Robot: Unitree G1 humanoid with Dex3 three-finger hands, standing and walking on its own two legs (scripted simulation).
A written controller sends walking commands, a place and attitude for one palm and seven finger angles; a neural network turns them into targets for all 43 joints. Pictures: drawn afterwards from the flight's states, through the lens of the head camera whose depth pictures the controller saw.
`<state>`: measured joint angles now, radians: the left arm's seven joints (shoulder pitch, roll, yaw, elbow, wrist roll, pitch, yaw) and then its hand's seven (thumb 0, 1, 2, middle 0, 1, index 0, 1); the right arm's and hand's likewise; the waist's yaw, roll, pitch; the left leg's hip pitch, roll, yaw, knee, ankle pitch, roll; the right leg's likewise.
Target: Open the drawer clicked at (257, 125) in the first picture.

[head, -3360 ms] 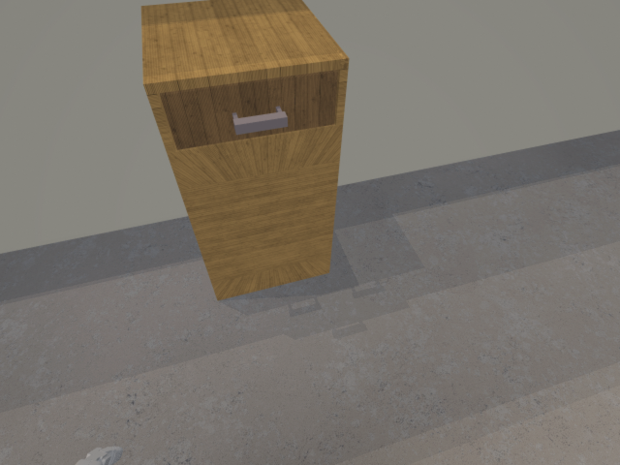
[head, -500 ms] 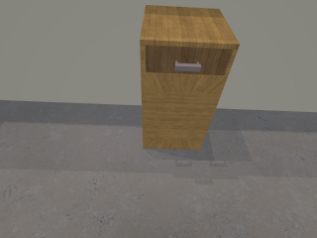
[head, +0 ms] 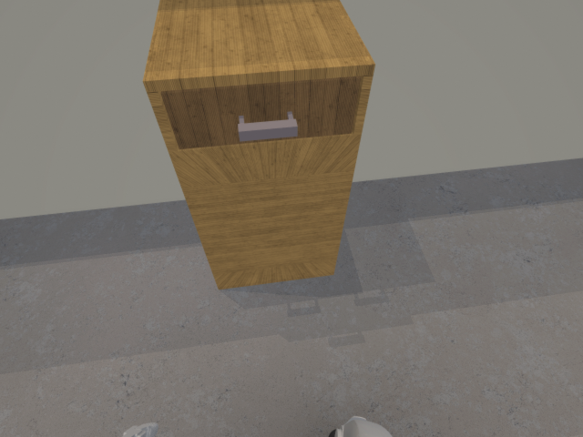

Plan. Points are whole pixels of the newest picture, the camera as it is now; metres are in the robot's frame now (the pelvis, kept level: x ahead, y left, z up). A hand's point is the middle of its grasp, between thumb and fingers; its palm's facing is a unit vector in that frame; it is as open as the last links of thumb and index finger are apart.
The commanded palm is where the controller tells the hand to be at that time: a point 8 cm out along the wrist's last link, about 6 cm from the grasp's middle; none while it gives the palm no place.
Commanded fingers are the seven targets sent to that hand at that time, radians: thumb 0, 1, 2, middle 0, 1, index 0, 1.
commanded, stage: take the last steps up to it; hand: left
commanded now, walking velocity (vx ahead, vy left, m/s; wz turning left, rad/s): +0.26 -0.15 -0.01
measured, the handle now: (266, 123) +0.69 +0.06 +0.01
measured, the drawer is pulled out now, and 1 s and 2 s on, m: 0.00 0.00 0.00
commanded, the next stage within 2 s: come to a stop and stand still in 0.24 s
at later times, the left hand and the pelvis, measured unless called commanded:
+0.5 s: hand (206, 409) +0.19 +0.14 -0.16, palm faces +0.04 -0.99 -0.13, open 7.3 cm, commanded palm none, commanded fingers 0.00 0.90 0.90 -0.20 -0.30 -0.20 -0.30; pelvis +0.17 -0.03 +0.03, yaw -1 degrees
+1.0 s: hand (236, 366) +0.24 +0.10 -0.12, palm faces +0.07 -0.95 -0.30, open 7.4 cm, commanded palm none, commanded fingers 0.00 0.90 0.90 -0.20 -0.30 -0.20 -0.30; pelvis +0.16 -0.10 +0.03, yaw +0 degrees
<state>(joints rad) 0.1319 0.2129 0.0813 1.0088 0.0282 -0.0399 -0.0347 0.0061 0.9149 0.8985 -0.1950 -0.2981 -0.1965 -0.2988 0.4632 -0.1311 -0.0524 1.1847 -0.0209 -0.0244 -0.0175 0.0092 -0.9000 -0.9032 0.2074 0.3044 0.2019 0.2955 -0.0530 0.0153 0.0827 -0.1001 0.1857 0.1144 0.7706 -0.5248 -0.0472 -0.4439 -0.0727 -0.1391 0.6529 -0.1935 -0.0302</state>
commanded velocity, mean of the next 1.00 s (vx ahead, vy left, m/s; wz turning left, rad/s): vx -0.04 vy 0.05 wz -0.01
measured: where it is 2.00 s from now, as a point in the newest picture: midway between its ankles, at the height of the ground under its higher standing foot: outside the picture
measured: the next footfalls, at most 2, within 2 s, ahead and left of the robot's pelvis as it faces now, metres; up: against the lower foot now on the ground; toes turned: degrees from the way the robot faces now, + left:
left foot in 0.30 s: +0.21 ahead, +0.07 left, +0.00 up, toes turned +11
right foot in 0.70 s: +0.28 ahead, -0.21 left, +0.00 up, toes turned -8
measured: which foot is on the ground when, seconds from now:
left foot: up 0.00-0.28, down 0.30-0.70, up 0.72-1.00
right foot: down 0.00-0.30, up 0.32-0.68, down 0.70-1.00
